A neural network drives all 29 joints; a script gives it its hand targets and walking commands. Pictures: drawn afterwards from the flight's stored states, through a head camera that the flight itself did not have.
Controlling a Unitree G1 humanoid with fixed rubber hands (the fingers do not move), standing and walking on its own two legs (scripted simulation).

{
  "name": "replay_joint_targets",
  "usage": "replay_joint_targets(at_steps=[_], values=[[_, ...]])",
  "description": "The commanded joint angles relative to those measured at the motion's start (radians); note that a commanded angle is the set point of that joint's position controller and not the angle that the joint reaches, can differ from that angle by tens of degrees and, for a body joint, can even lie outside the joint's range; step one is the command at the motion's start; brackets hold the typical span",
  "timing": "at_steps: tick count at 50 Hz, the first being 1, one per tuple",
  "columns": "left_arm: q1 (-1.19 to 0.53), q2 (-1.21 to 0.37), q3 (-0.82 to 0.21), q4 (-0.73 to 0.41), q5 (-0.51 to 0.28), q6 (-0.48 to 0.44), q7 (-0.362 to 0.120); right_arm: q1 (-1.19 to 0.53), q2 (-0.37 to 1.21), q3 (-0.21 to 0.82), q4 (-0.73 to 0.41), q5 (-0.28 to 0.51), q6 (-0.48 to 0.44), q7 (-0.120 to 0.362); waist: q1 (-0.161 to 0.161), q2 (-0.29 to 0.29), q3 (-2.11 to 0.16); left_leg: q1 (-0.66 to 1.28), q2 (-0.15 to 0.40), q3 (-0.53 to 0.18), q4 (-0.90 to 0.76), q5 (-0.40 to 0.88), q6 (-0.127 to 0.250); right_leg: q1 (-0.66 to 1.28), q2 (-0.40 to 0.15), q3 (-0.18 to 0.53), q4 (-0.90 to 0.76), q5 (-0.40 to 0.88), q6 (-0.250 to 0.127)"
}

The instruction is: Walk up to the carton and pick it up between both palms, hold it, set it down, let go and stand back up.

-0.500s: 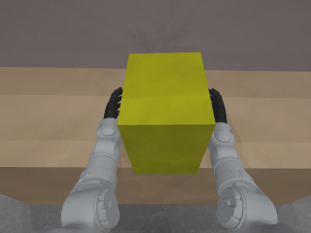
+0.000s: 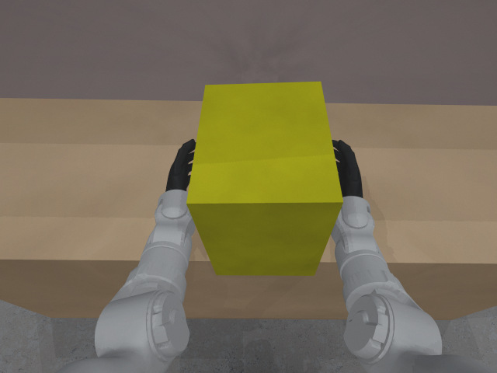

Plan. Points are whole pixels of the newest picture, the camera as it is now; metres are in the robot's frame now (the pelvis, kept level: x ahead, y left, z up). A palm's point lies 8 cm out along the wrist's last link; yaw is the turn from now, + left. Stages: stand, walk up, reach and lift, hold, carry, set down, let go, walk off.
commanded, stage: set down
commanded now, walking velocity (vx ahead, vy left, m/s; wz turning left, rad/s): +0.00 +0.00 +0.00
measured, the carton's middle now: (263, 187) +0.41 -0.05 +0.00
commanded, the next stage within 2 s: none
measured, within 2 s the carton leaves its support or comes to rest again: neither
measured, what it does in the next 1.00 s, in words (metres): stands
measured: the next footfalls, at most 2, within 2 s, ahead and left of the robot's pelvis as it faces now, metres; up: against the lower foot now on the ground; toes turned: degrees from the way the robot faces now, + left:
none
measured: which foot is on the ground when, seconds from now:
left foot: down 0.00-1.00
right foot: down 0.00-1.00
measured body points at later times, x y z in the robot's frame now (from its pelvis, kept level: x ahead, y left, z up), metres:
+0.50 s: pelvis +0.00 +0.00 +0.00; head +0.07 +0.00 +0.44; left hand +0.42 +0.09 +0.03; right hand +0.38 -0.19 +0.03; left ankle +0.00 +0.12 -0.75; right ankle -0.01 -0.10 -0.75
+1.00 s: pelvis +0.00 +0.00 +0.00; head +0.08 +0.01 +0.44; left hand +0.42 +0.09 +0.02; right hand +0.38 -0.20 +0.02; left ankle +0.00 +0.12 -0.75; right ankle -0.01 -0.10 -0.75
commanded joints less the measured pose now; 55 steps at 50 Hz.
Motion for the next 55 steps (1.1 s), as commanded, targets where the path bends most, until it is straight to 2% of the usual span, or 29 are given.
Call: replay_joint_targets(at_steps=[1,19,36,47,52,53,55], values=[[-0.522,-0.504,-0.209,-0.054,0.050,-0.064,-0.092,-0.536,0.511,0.279,-0.013,-0.086,-0.048,0.128,-0.011,-0.009,-0.529,0.140,0.002,0.023,-0.014,0.155,-0.005,0.313,-0.023,-0.021,0.072,0.485,0.051],[-0.455,-0.479,-0.145,-0.037,0.102,-0.065,-0.092,-0.499,0.490,0.207,-0.007,-0.140,-0.066,0.140,-0.002,-0.018,-0.472,0.130,0.003,0.032,-0.023,0.111,0.007,0.248,-0.025,-0.027,0.056,0.370,0.051],[-0.396,-0.464,-0.105,-0.021,0.140,-0.077,-0.091,-0.449,0.492,0.188,0.000,-0.163,-0.079,0.145,0.012,-0.014,-0.436,0.096,0.003,0.033,-0.024,0.103,0.017,0.222,-0.028,-0.020,0.059,0.358,0.050],[-0.384,-0.435,-0.096,-0.042,0.153,-0.075,-0.089,-0.426,0.453,0.151,-0.011,-0.185,-0.062,0.159,0.017,-0.008,-0.438,0.176,0.005,0.046,-0.014,0.127,0.005,0.221,-0.024,-0.025,0.057,0.352,0.051],[-0.363,-0.303,-0.065,-0.048,0.138,-0.081,-0.065,-0.385,0.323,0.138,-0.013,-0.155,-0.049,0.140,0.026,-0.019,-0.428,0.176,0.003,0.059,-0.010,0.146,0.004,0.238,-0.020,-0.010,0.072,0.383,0.060],[-0.356,-0.242,-0.051,-0.053,0.129,-0.085,-0.052,-0.372,0.260,0.134,-0.010,-0.132,-0.048,0.126,0.029,-0.021,-0.428,0.172,0.002,0.063,-0.008,0.151,0.005,0.241,-0.019,-0.004,0.078,0.389,0.062],[-0.358,-0.062,-0.008,-0.075,0.090,-0.091,-0.012,-0.348,0.067,0.123,0.010,-0.036,-0.049,0.076,0.037,-0.025,-0.433,0.155,0.002,0.070,0.002,0.165,0.011,0.251,-0.018,0.018,0.101,0.400,0.066]])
